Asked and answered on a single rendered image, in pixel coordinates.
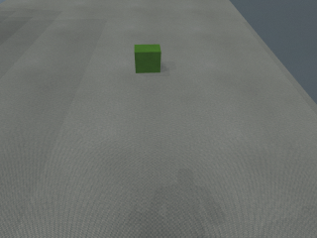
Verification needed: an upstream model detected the carton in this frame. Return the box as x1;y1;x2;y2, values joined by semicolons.
134;44;161;73

